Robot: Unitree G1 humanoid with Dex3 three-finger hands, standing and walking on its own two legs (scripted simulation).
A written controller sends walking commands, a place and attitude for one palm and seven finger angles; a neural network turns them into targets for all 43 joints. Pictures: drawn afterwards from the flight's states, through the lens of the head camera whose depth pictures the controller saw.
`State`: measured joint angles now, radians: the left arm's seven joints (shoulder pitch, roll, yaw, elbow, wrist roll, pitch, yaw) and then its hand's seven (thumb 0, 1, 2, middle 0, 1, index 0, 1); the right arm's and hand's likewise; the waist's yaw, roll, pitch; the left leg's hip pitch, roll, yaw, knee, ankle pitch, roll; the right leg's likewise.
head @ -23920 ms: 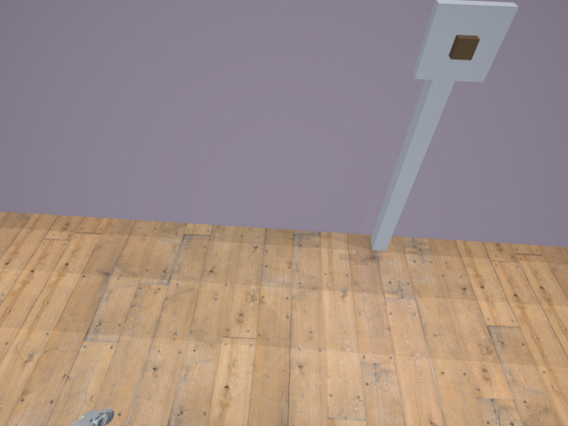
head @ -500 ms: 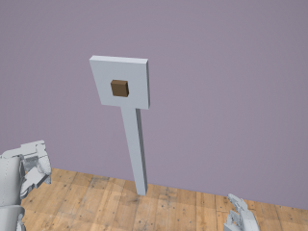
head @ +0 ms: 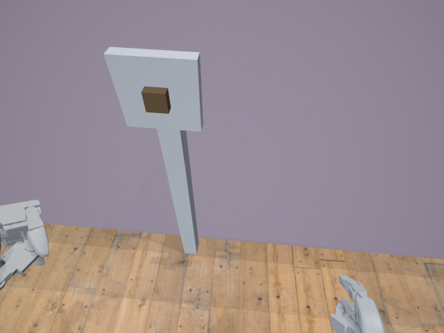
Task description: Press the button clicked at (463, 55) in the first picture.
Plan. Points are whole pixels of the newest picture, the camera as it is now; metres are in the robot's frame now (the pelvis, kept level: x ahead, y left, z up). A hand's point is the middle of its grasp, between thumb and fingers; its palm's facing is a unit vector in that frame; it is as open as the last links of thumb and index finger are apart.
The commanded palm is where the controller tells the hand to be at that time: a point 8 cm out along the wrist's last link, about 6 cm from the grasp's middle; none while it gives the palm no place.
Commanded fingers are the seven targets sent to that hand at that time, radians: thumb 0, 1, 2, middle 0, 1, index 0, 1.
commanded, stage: step back with the hand held close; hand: left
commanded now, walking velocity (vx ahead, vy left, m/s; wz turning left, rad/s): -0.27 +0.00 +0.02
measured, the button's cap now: (157, 99) +0.53 +0.18 +0.13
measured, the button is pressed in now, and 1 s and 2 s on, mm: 0 0 0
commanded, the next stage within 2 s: stop stepping back and stand still in 0.80 s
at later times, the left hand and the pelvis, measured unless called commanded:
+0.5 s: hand out of the picture +0.13 +0.25 +0.17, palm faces +0.42 -0.78 -0.47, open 3.1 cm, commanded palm +0.06 +0.29 +0.18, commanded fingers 0.00 0.90 0.90 -1.30 -1.50 -1.30 -1.50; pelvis -0.06 +0.00 -0.01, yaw +2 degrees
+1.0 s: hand out of the picture +0.02 +0.24 +0.17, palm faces +0.36 -0.83 -0.43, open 3.1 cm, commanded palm -0.03 +0.28 +0.18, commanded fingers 0.00 0.90 0.90 -1.30 -1.50 -1.30 -1.50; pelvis -0.17 +0.00 +0.00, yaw +0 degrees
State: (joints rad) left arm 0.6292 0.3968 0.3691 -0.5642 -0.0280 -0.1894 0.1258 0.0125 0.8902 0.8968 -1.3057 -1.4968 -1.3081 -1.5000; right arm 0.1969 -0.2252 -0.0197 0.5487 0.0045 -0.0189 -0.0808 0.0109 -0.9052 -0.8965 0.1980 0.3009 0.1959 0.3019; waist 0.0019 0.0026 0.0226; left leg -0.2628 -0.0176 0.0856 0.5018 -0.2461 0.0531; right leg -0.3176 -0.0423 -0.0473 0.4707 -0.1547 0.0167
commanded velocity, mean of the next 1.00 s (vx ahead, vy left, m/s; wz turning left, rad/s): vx -0.28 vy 0.00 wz -0.02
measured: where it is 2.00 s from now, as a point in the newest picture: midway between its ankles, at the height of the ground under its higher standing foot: outside the picture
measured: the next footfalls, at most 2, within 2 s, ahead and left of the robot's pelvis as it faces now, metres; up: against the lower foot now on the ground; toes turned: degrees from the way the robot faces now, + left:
right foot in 0.42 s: +0.01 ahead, -0.13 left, +0.00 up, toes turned +5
right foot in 1.04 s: -0.18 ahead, -0.11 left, +0.00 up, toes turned -3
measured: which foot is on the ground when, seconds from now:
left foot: down 0.00-1.00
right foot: down 0.00-0.30, up 0.32-0.40, down 0.42-0.80, up 0.82-1.00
